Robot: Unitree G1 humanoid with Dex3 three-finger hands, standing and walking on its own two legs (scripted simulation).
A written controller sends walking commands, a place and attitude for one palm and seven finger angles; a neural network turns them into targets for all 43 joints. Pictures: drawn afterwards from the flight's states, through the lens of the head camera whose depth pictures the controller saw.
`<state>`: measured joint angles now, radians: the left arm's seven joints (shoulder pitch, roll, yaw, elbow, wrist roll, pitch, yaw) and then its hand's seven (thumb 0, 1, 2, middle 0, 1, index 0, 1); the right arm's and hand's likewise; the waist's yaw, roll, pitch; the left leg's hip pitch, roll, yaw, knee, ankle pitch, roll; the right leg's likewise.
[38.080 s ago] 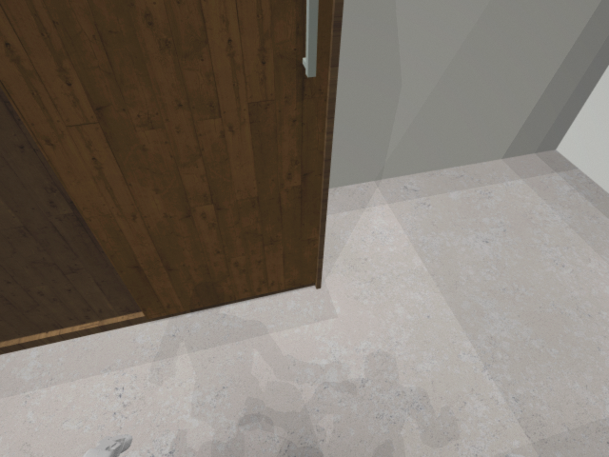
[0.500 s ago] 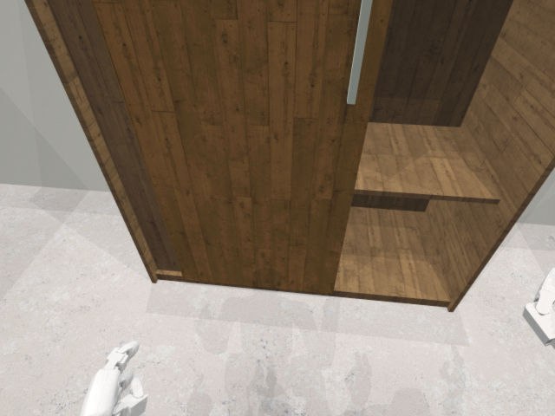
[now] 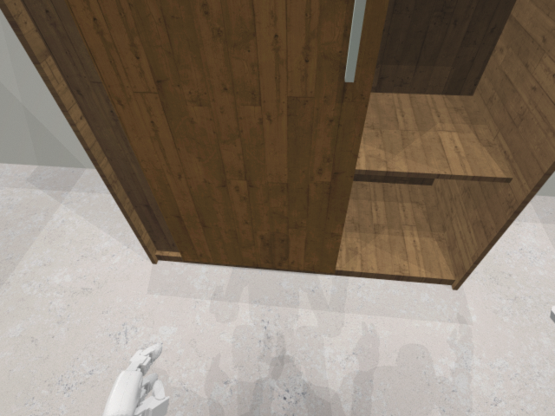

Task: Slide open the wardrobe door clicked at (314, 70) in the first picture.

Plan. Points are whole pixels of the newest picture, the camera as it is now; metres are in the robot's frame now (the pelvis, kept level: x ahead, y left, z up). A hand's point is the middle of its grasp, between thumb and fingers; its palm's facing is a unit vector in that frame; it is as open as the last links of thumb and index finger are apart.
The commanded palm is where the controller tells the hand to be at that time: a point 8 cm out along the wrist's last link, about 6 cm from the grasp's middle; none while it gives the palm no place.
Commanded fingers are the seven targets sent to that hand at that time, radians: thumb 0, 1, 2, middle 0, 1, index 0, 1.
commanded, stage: stop stepping back and stand still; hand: right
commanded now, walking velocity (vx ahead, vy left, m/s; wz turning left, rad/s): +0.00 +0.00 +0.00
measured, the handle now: (358, 6) +0.72 -0.12 +0.26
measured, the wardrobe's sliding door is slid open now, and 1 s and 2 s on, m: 0.47 0.47 0.47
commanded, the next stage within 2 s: let the arm hang, fingers relaxed in 0.14 s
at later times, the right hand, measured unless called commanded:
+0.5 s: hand out of the picture +0.07 -0.21 -0.15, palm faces -0.03 +0.97 -0.23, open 7.4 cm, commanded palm none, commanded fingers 0.00 -0.90 -0.90 0.20 0.30 0.20 0.30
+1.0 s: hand out of the picture +0.00 -0.25 -0.16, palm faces +0.01 +0.95 -0.30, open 7.4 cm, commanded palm none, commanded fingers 0.00 -0.90 -0.90 0.20 0.30 0.20 0.30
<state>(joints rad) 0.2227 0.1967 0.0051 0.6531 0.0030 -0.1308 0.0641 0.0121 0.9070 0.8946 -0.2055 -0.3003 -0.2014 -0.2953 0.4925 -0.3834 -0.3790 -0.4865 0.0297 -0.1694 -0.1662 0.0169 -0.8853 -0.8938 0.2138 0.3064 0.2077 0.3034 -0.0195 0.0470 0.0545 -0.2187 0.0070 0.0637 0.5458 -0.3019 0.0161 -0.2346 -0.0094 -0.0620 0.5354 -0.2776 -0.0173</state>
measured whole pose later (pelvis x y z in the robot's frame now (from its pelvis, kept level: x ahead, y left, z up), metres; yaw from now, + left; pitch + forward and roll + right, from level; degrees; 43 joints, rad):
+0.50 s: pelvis -0.02 -0.01 -0.01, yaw -1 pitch +0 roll +0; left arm 0.15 0.29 0.00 0.85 0.03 -0.01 -0.01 0.01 0.91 0.89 -0.21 -0.30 -0.20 -0.30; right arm 0.27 -0.23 0.01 0.73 -0.03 0.06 0.01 0.01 -0.90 -0.89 0.20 0.30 0.19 0.30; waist 0.02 0.00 0.02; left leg -0.32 0.04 0.08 0.61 -0.30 0.01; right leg -0.33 0.02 -0.05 0.58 -0.26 -0.04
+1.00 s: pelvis -0.03 -0.03 +0.01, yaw -1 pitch +0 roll +1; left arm 0.25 0.22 0.01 1.08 0.03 0.01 0.00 0.00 0.91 0.89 -0.21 -0.30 -0.20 -0.30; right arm 0.20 -0.27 -0.02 1.09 -0.01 0.01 -0.01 0.01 -0.91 -0.89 0.20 0.30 0.20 0.30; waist 0.01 -0.03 0.05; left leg -0.24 0.03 0.08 0.44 -0.20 -0.01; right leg -0.27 0.02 -0.05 0.46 -0.19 -0.05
